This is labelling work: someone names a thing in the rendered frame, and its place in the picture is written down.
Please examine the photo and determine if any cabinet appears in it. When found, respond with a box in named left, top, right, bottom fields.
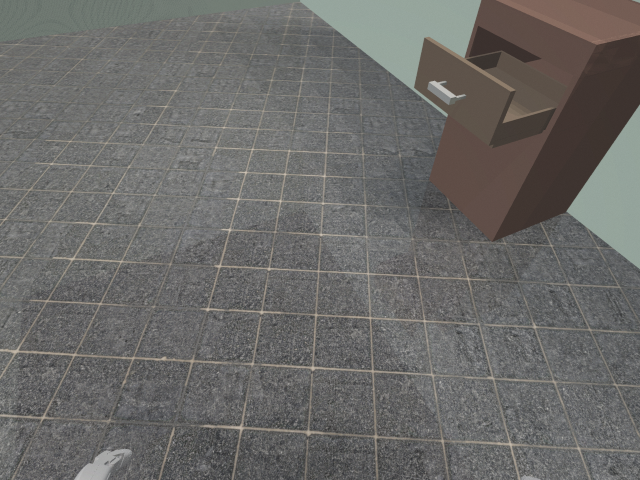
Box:
left=429, top=0, right=640, bottom=242

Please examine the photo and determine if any robot left hand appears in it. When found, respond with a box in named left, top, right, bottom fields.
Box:
left=74, top=449, right=132, bottom=480

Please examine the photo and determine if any handle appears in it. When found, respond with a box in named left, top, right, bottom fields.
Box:
left=427, top=81, right=466, bottom=105

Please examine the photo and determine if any drawer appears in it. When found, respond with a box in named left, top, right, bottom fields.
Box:
left=414, top=37, right=568, bottom=148

